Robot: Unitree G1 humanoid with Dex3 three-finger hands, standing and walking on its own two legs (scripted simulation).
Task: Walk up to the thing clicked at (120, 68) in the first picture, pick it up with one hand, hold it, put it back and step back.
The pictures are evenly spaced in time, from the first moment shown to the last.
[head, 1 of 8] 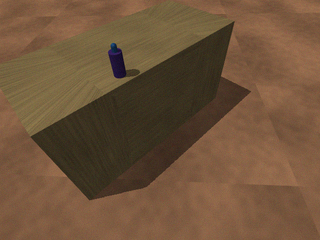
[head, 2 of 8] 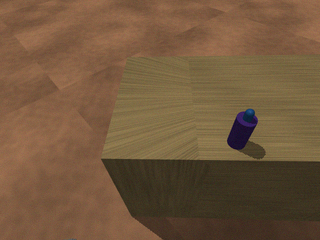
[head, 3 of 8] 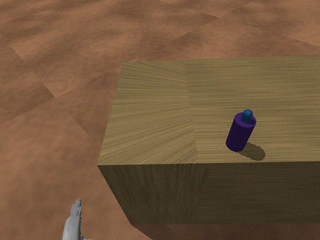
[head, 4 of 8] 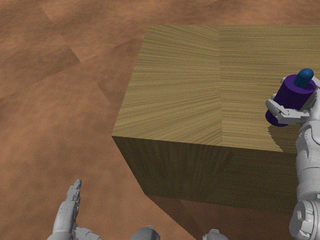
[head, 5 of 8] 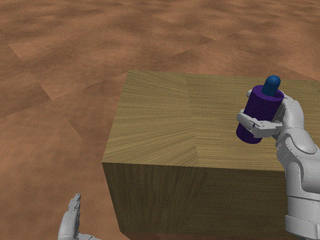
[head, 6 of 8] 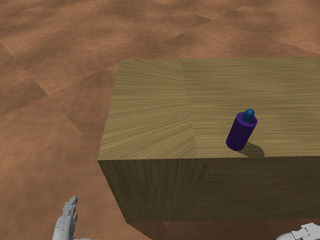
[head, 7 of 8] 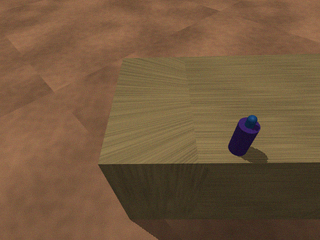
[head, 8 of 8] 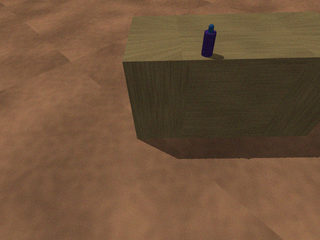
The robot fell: no
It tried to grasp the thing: yes
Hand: right
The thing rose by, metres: 0.24
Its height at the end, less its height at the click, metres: +0.00
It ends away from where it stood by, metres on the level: 0.02
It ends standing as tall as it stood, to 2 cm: yes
